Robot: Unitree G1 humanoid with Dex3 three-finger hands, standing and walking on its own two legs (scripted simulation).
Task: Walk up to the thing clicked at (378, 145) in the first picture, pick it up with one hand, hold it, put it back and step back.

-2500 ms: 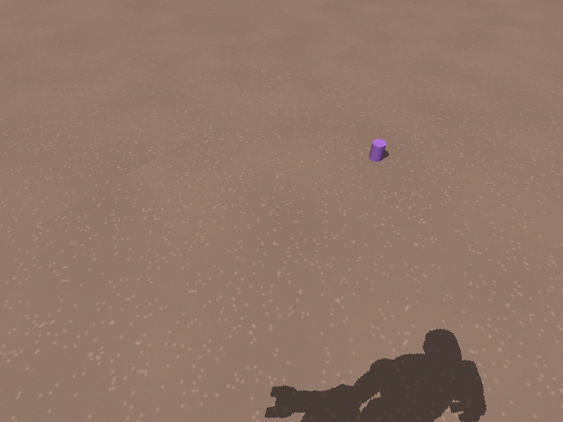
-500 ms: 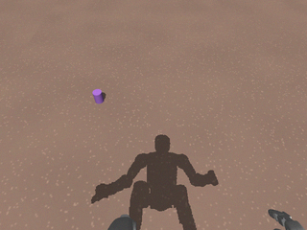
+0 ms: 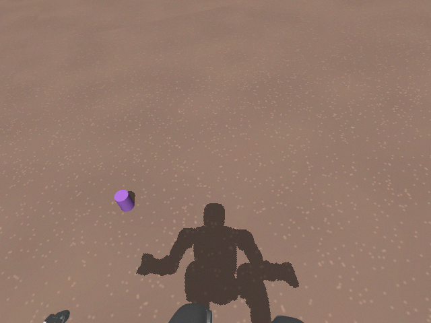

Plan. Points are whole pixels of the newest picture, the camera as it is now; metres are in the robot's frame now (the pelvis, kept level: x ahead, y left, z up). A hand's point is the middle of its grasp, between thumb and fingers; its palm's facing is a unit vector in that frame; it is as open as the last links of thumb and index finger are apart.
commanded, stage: walk up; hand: left
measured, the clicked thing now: (124, 200) +0.83 +0.56 -0.69
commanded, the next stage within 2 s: none
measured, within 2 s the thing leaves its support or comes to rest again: neither
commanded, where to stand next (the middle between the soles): +0.42 +0.74 m, yaw -54 degrees
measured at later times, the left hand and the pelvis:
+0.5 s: hand (10, 255) +0.32 +0.53 -0.12, palm faces -0.32 -0.78 -0.55, open 7.4 cm; pelvis +0.15 +0.25 +0.01, yaw -16 degrees
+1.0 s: hand out of the picture +0.48 +0.75 -0.13, palm faces -0.39 -0.64 -0.67, open 7.4 cm; pelvis +0.25 +0.49 -0.04, yaw -29 degrees
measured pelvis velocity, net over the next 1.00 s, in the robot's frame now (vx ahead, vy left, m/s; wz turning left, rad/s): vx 0.25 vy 0.49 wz -0.50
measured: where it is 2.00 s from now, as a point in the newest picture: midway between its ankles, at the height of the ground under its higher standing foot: (32, 307)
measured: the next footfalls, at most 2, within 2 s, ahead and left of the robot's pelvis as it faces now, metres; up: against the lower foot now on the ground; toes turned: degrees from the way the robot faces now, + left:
left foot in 0.24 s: +0.22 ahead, +0.32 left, +0.00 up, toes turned -6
right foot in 0.60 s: +0.25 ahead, +0.17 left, +0.00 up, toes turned -27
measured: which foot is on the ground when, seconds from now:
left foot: up 0.00-0.22, down 0.24-0.62, up 0.64-0.96, down 0.98-1.00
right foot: down 0.00-0.26, up 0.28-0.58, down 0.60-1.00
